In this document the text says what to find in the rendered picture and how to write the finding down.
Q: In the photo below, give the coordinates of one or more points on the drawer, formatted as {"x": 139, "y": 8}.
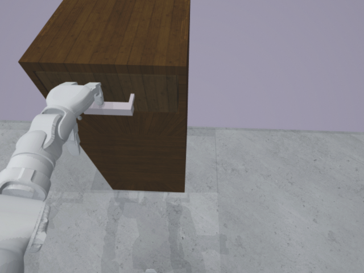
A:
{"x": 158, "y": 93}

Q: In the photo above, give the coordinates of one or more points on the robot left hand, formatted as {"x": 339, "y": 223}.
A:
{"x": 77, "y": 99}

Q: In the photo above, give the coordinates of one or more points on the left robot upper arm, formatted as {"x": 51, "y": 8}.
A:
{"x": 23, "y": 226}

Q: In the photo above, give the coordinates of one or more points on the left robot forearm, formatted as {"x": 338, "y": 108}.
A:
{"x": 30, "y": 168}

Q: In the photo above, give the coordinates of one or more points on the handle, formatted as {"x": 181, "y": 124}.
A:
{"x": 112, "y": 108}

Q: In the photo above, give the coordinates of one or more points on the cabinet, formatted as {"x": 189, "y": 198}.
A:
{"x": 146, "y": 151}

